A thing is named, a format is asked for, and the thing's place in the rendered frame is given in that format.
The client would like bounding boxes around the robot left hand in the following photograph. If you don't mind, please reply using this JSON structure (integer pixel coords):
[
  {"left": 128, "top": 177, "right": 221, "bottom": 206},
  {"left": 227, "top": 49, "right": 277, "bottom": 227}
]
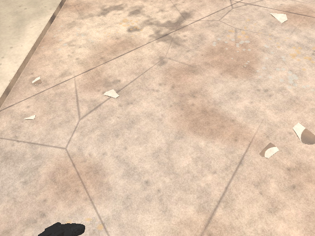
[{"left": 37, "top": 222, "right": 86, "bottom": 236}]

